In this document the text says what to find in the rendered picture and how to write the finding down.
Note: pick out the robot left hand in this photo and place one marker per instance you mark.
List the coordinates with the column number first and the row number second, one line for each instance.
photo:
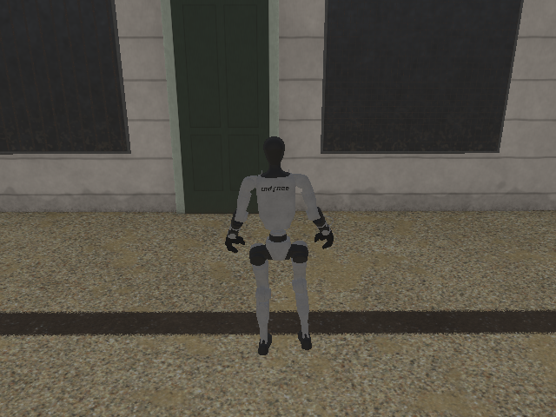
column 229, row 242

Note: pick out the robot head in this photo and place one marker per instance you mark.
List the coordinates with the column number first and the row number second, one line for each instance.
column 274, row 148

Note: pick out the right robot forearm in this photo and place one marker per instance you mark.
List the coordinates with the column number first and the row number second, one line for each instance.
column 321, row 224

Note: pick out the robot right upper arm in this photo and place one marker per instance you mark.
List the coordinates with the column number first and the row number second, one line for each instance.
column 302, row 182

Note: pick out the robot left upper arm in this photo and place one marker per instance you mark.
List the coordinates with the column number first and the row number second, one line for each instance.
column 248, row 184

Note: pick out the left robot forearm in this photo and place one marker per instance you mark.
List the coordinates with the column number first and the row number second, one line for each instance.
column 234, row 227

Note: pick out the humanoid robot torso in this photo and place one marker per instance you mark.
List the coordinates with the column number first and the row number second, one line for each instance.
column 276, row 206

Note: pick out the robot right hand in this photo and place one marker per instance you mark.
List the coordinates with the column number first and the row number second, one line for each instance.
column 330, row 239

